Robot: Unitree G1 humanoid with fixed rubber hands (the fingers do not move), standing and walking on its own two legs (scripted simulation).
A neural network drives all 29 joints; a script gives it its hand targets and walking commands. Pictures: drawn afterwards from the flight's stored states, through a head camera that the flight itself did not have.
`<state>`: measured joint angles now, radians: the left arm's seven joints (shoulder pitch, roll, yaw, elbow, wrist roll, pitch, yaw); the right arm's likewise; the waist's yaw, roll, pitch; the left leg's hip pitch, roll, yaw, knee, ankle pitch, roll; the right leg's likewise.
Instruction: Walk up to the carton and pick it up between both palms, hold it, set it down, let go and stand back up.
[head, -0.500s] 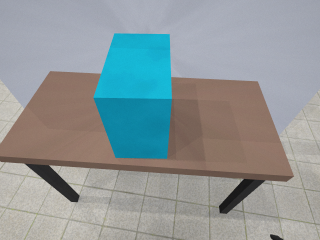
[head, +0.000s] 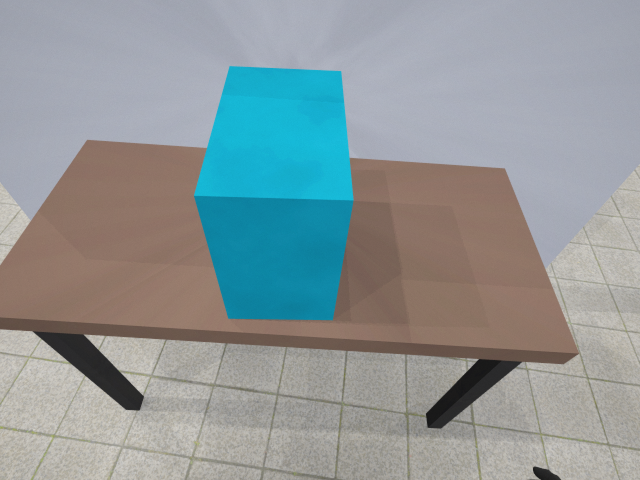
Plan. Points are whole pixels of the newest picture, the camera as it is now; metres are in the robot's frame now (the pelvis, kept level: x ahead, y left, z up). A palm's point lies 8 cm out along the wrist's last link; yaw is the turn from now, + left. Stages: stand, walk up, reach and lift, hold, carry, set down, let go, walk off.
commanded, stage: walk up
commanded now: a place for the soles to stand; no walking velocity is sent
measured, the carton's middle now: (283, 198) +0.52 +0.06 +0.02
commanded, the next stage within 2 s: none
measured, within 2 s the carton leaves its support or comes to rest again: neither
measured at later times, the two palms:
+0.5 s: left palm out of the picture +0.09 +0.32 -0.12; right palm out of the picture +0.09 -0.30 -0.09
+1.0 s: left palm out of the picture +0.11 +0.32 -0.12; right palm out of the picture +0.09 -0.29 -0.09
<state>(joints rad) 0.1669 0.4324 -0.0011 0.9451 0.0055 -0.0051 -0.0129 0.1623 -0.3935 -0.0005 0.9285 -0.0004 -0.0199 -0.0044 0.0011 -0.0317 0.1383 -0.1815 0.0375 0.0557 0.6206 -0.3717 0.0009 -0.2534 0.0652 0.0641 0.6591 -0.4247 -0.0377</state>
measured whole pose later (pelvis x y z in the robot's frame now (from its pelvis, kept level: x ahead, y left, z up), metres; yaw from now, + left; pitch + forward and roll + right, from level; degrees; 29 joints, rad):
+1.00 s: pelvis +0.01 +0.02 +0.00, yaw -1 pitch -5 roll -1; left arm 0.15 0.38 0.00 0.94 0.01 -0.01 0.00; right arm 0.16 -0.39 0.00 0.94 0.00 -0.01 -0.01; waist 0.00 -0.01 0.14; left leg -0.16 0.03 0.09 0.62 -0.37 0.04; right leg -0.27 0.07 0.07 0.72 -0.35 -0.03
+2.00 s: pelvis +0.03 +0.00 +0.00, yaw -4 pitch -4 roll +0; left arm 0.15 0.38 0.00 0.95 0.01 -0.01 0.00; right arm 0.16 -0.41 0.00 0.93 0.00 -0.02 -0.01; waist 0.00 0.00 0.14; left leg -0.19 0.03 0.12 0.72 -0.55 0.02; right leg -0.27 0.07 0.07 0.61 -0.27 -0.04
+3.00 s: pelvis +0.06 +0.00 +0.00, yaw -4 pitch -5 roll +1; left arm 0.14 0.41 0.00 0.97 0.01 -0.02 -0.01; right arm 0.16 -0.40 0.00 0.94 0.00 -0.03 0.00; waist 0.00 -0.02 0.13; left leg -0.16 0.03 0.13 0.69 -0.44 0.02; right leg -0.26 0.06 0.06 0.62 -0.26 -0.04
